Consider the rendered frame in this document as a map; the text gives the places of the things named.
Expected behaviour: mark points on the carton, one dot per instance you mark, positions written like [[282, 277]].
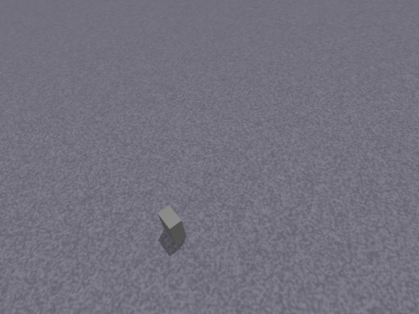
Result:
[[172, 224]]

